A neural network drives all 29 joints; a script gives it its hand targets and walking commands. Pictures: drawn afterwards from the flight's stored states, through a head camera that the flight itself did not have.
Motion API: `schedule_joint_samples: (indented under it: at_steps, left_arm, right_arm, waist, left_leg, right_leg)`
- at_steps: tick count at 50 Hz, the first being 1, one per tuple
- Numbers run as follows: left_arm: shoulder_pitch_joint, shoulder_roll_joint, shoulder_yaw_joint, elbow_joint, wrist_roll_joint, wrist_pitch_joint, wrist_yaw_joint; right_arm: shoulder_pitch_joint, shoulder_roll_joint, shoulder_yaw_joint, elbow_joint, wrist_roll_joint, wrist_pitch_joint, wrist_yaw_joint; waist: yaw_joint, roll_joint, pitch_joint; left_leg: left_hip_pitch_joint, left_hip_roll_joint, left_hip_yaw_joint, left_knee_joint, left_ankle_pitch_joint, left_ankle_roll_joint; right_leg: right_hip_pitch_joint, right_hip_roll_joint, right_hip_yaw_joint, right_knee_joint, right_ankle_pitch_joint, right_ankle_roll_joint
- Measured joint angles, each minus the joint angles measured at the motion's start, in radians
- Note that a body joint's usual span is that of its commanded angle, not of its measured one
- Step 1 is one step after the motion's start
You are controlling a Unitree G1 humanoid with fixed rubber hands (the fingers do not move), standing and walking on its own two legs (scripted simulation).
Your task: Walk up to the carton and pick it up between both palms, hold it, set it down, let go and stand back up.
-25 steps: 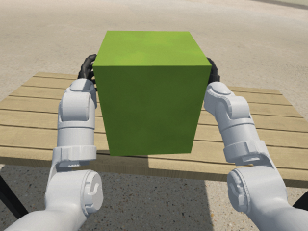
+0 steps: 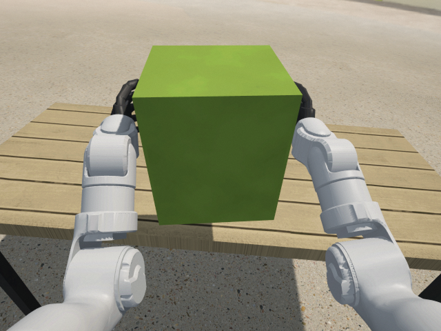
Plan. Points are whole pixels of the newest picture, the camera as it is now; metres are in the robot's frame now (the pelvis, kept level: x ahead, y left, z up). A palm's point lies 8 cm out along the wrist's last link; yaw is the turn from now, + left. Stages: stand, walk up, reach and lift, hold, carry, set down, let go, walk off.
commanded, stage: hold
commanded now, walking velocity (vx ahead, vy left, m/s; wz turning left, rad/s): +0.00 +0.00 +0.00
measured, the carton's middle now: (214, 134) +0.38 +0.00 +0.22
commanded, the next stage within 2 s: none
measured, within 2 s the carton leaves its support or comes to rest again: neither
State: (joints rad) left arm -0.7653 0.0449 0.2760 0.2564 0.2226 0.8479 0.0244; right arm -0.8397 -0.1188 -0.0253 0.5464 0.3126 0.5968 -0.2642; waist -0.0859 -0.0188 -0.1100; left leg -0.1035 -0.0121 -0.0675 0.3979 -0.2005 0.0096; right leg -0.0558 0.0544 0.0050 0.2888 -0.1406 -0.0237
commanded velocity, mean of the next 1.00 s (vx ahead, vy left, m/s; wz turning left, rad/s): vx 0.00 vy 0.00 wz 0.00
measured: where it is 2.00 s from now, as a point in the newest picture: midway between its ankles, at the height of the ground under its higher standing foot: outside the picture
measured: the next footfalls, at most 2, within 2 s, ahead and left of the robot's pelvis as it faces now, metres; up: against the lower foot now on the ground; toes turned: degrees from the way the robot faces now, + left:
none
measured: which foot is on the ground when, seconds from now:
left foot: down 0.00-1.00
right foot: down 0.00-1.00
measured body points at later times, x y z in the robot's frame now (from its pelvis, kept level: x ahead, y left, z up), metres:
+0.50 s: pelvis +0.00 +0.00 +0.00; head -0.08 +0.02 +0.44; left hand +0.38 +0.15 +0.24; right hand +0.38 -0.15 +0.25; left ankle +0.02 +0.11 -0.75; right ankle +0.02 -0.11 -0.75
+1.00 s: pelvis +0.00 +0.00 +0.00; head -0.08 +0.02 +0.44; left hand +0.38 +0.16 +0.25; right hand +0.38 -0.15 +0.25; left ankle +0.02 +0.11 -0.75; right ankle +0.02 -0.11 -0.75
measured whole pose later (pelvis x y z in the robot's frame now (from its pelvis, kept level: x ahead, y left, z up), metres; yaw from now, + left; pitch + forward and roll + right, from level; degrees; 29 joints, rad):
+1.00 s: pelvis +0.00 +0.00 +0.00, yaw +0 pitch -5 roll -1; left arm -0.74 0.04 0.27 0.22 0.23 0.85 0.02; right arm -0.82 -0.11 -0.01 0.51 0.32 0.61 -0.28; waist -0.08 -0.02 -0.11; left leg -0.10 -0.01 -0.07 0.40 -0.21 0.01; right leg -0.05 0.06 0.00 0.29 -0.15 -0.02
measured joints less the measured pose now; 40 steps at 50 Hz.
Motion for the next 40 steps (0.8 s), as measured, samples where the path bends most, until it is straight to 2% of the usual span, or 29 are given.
schedule_joint_samples:
  at_steps: [24,40]
  left_arm:
    - [-0.010,0.003,0.006,0.033,-0.002,-0.011,-0.004]
    - [0.017,-0.004,0.001,-0.038,-0.003,0.009,0.000]
  right_arm:
    - [-0.009,0.000,-0.001,0.018,-0.006,0.005,-0.002]
    - [0.016,-0.007,0.021,-0.034,0.020,0.006,-0.016]
  waist:
    - [0.003,-0.001,-0.007]
    - [0.007,-0.005,0.001]
  left_leg:
    - [-0.004,0.000,-0.002,-0.009,0.004,-0.001]
    - [0.013,0.003,-0.003,-0.007,-0.005,-0.003]
  right_leg:
    - [-0.005,0.000,-0.001,-0.004,0.000,-0.002]
    - [0.015,0.004,0.000,-0.010,-0.004,-0.003]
